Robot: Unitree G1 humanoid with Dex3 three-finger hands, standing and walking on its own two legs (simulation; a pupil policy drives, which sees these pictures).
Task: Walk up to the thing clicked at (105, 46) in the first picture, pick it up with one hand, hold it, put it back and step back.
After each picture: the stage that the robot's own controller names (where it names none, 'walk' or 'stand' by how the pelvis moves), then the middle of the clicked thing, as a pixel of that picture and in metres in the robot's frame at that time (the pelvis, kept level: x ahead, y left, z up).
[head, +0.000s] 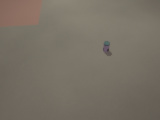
stand; (106, 46) +1.29 -0.26 -0.72
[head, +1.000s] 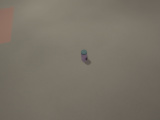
walk; (84, 55) +1.18 +0.07 -0.70
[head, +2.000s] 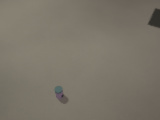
walk; (59, 92) +0.70 +0.23 -0.70
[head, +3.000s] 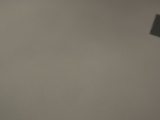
walk; out of the picture +0.40 +0.20 -0.71
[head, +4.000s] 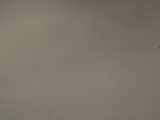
stand; out of the picture +0.33 +0.19 -0.72
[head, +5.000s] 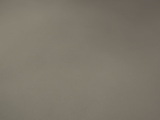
stand; out of the picture +0.33 +0.18 -0.72
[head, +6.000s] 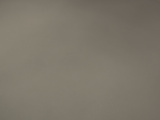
stand; out of the picture +0.33 +0.20 -0.73
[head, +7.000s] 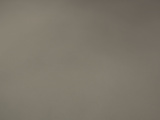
stand; out of the picture +0.32 +0.20 -0.73
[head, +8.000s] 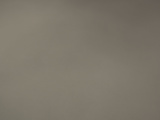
go down; out of the picture +0.32 +0.20 -0.73
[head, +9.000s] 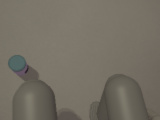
go down; (19, 65) +0.42 +0.23 -0.31
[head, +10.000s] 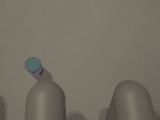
close in; (34, 67) +0.41 +0.22 -0.31
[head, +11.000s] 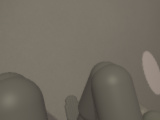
close in; out of the picture +0.40 +0.26 -0.22
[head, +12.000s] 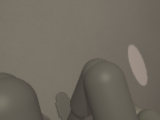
close; out of the picture +0.40 +0.27 -0.22
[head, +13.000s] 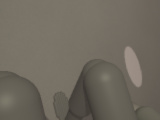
lift; out of the picture +0.39 +0.27 -0.23
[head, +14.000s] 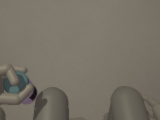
lift; (22, 88) +0.30 +0.22 -0.07
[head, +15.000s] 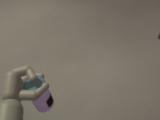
hold; (39, 94) +0.32 +0.16 +0.01
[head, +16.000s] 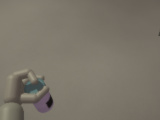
hold; (40, 96) +0.32 +0.17 -0.02
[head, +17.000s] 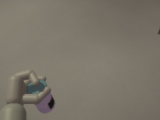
crouch; (41, 96) +0.32 +0.16 -0.02
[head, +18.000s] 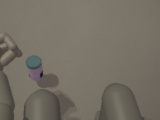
crouch; (35, 68) +0.45 +0.18 -0.30
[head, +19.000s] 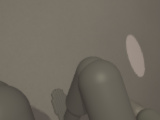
lower; out of the picture +0.50 +0.28 -0.25
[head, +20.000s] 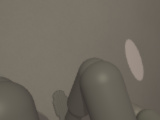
lower; out of the picture +0.50 +0.29 -0.25
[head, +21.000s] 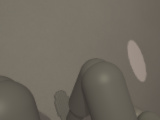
lower; out of the picture +0.50 +0.29 -0.25
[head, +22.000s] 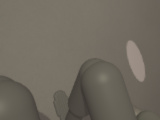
lower; out of the picture +0.50 +0.30 -0.25
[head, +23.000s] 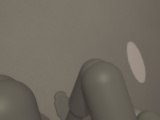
loosen; out of the picture +0.50 +0.30 -0.25
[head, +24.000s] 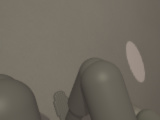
withdraw; out of the picture +0.50 +0.31 -0.25
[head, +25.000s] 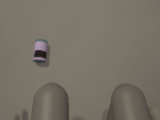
walk; (40, 51) +0.54 +0.24 -0.38
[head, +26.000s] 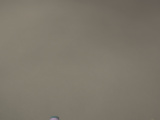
stand; out of the picture +0.45 +0.22 -0.69
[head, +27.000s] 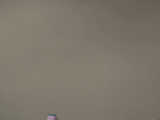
stand; out of the picture +0.47 +0.25 -0.69
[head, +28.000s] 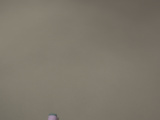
stand; out of the picture +0.47 +0.26 -0.72
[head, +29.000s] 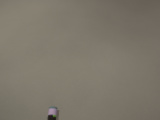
walk; (52, 115) +0.49 +0.27 -0.74
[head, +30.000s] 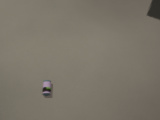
walk; (46, 87) +0.64 +0.26 -0.73
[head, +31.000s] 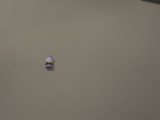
walk; (49, 62) +0.95 +0.39 -0.72
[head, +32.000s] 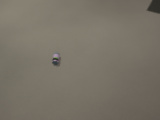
stand; (56, 58) +1.13 +0.30 -0.73
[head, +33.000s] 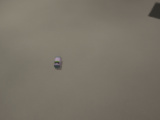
stand; (57, 62) +1.13 +0.29 -0.75
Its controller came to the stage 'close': yes
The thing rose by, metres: 0.70
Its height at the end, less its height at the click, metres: -0.02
